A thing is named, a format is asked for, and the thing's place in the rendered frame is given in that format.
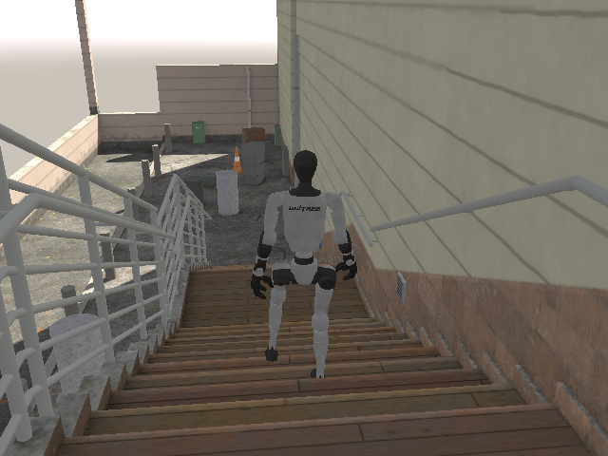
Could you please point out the stairs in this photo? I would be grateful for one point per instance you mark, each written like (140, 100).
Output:
(219, 376)
(249, 266)

